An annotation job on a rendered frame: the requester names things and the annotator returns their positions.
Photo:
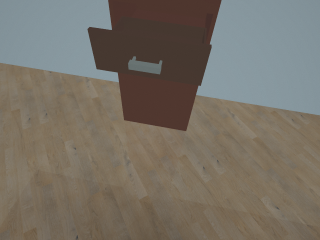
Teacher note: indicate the drawer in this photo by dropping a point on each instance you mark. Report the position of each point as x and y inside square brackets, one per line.
[181, 48]

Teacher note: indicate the cabinet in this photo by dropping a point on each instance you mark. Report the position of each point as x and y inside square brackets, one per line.
[154, 101]

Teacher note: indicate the handle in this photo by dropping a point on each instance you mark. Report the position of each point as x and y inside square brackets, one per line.
[145, 66]

